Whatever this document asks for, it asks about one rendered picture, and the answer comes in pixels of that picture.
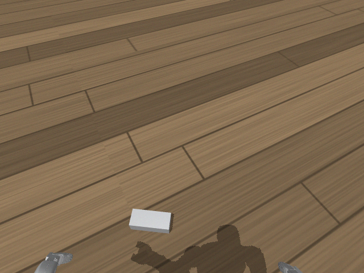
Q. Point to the right robot hand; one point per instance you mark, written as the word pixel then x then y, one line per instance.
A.
pixel 286 268

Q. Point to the left robot hand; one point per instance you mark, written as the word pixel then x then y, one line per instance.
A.
pixel 49 265

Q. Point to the carton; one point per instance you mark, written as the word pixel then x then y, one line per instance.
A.
pixel 148 220

